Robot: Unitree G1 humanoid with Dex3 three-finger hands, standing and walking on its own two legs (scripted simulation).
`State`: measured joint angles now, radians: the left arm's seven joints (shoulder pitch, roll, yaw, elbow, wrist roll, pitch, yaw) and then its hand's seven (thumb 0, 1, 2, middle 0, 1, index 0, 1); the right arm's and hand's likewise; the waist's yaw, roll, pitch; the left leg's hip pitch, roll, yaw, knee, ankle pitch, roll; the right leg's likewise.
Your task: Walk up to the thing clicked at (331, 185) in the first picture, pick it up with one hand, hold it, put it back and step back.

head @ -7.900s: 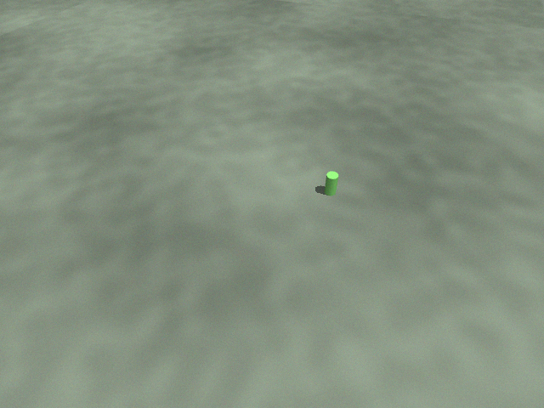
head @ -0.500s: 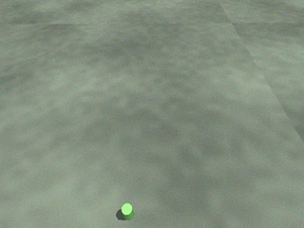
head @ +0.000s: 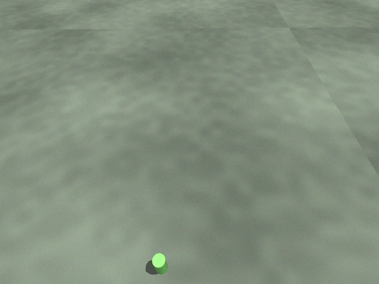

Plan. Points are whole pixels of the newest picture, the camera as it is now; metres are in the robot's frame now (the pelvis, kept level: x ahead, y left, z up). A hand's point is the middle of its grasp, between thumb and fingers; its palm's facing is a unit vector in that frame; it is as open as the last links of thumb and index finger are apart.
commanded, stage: stand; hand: left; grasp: from above
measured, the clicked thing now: (160, 264) +0.37 +0.18 -0.72
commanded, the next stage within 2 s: rise first in 0.46 s
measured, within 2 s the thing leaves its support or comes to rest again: neither
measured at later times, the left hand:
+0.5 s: hand out of the picture +0.07 +0.25 -0.16, palm faces -0.03 -0.94 -0.34, open 7.4 cm
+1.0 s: hand out of the picture +0.13 +0.25 -0.20, palm faces -0.10 -0.91 -0.39, open 12.3 cm
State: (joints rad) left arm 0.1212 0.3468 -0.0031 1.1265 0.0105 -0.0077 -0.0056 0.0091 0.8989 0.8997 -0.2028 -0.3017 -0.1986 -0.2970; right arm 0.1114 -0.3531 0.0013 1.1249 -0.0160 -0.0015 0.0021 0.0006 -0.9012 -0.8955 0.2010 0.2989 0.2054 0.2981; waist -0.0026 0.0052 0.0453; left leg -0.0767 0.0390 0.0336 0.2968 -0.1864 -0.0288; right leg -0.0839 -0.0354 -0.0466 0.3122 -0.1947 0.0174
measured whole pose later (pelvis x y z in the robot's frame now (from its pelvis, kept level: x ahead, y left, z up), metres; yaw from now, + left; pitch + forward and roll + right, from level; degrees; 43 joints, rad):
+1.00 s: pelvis -0.02 +0.01 -0.04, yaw +0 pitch +11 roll +0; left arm 0.04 0.30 0.14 0.88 0.19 0.08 0.01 0.01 -0.17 0.91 -0.16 -0.94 -0.16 -0.93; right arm 0.27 -0.24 -0.04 0.67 0.01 -0.05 -0.01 0.00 -0.91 -0.90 0.20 0.30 0.21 0.30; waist -0.04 0.00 -0.05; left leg -0.60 0.05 0.02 0.81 -0.39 -0.02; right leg -0.60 -0.04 -0.03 0.79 -0.38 0.02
